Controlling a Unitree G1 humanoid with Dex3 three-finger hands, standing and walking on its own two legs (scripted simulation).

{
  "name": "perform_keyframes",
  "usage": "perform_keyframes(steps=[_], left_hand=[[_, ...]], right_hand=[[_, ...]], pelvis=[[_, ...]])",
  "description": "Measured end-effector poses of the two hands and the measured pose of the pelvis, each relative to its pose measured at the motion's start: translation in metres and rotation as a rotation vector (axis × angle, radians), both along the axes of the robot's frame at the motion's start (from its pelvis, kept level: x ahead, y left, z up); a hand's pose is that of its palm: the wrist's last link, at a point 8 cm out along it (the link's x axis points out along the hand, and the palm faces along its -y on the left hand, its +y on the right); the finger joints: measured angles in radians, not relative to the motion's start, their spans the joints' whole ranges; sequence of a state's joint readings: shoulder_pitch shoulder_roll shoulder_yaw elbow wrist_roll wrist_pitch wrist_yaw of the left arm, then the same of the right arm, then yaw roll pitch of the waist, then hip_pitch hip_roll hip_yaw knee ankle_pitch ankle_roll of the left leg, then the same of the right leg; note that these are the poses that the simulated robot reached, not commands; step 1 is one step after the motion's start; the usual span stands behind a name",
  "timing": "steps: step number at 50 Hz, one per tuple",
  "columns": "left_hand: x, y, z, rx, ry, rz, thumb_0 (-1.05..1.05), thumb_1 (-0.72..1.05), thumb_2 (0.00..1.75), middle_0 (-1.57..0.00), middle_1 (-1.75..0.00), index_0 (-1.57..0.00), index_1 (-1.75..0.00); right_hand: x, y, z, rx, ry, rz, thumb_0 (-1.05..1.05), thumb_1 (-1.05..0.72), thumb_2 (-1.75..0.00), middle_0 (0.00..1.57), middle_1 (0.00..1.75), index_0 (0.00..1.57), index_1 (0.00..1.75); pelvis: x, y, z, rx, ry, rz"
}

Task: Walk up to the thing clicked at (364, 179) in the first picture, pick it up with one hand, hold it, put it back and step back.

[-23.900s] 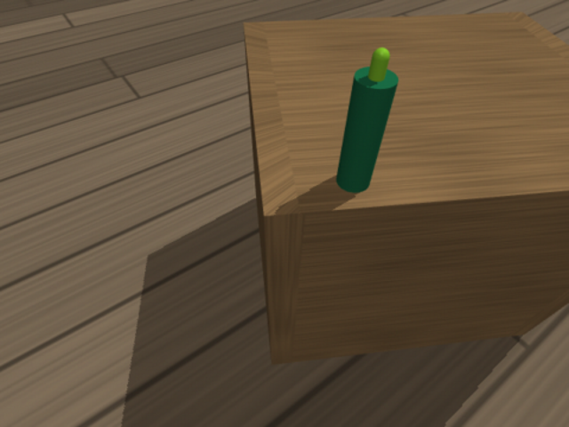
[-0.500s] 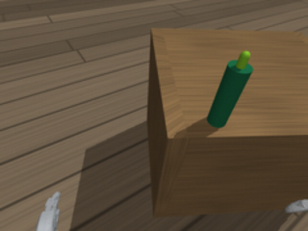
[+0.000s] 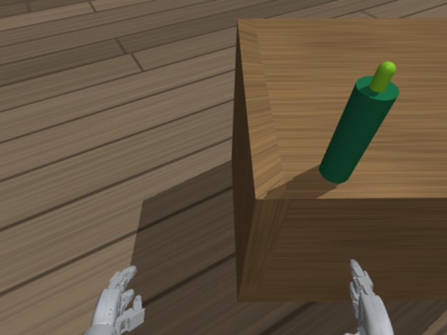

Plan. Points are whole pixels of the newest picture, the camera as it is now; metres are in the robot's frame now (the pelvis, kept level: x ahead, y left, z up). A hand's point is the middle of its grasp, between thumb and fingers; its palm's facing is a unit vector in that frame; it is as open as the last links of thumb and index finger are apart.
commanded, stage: home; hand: right
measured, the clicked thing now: (356, 127) +0.42 -0.21 +0.15
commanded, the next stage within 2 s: none
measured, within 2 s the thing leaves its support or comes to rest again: neither
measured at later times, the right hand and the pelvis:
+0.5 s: hand (318, 299) +0.21 -0.17 -0.10, palm faces +0.07 +0.97 -0.22, open 17.4 cm; pelvis +0.02 +0.00 +0.00, yaw +1 degrees
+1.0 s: hand out of the picture +0.07 -0.28 -0.14, palm faces -0.10 +0.91 -0.39, open 17.4 cm; pelvis -0.01 -0.01 +0.00, yaw +2 degrees
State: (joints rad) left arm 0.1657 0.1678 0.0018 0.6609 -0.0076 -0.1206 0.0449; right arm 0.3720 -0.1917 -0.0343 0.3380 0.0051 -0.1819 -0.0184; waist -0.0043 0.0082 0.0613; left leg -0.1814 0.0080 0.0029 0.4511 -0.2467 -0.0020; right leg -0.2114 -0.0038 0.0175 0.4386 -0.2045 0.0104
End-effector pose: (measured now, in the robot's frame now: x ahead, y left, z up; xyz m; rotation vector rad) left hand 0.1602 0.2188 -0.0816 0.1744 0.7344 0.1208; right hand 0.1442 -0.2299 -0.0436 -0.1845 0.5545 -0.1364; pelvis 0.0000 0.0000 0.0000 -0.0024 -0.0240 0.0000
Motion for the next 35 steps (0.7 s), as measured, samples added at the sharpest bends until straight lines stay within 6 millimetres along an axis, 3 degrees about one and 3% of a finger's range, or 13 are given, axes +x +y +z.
perform_keyframes(steps=[9,17,22,28,35], left_hand=[[-0.017,0.010,-0.020,0.035,0.145,-0.007,0.01,0.89,0.90,-0.20,-0.30,-0.21,-0.30],[-0.028,0.020,-0.025,0.036,0.183,0.051,0.01,0.90,0.90,-0.20,-0.30,-0.21,-0.31],[-0.025,0.022,-0.022,0.027,0.175,0.071,0.01,0.90,0.90,-0.20,-0.30,-0.20,-0.31],[-0.017,0.025,-0.019,0.047,0.177,0.028,0.01,0.90,0.91,-0.20,-0.30,-0.21,-0.31],[-0.036,0.056,-0.022,0.104,0.238,0.038,0.01,0.90,0.90,-0.20,-0.30,-0.21,-0.30]], right_hand=[[0.007,0.005,-0.042,0.012,0.168,-0.045,-0.02,0.55,-0.04,0.06,0.05,0.06,0.05],[0.039,0.002,-0.031,-0.029,0.132,-0.034,-0.01,0.53,-0.05,0.06,0.05,0.06,0.05],[0.045,0.008,-0.031,-0.018,0.134,-0.023,-0.01,0.52,-0.06,0.06,0.05,0.06,0.05],[0.034,0.009,-0.043,-0.027,0.208,0.024,-0.01,0.53,-0.05,0.06,0.05,0.06,0.05],[-0.008,-0.042,-0.056,-0.130,0.411,0.030,-0.01,0.53,-0.05,0.06,0.05,0.06,0.05]], pelvis=[[0.008,0.001,-0.004,0.003,0.036,0.003],[0.019,-0.001,-0.004,0.001,0.040,0.015],[0.023,-0.001,-0.004,0.000,0.036,0.024],[0.022,0.000,-0.004,0.001,0.033,0.023],[0.017,-0.002,-0.004,0.004,0.004,0.028]])
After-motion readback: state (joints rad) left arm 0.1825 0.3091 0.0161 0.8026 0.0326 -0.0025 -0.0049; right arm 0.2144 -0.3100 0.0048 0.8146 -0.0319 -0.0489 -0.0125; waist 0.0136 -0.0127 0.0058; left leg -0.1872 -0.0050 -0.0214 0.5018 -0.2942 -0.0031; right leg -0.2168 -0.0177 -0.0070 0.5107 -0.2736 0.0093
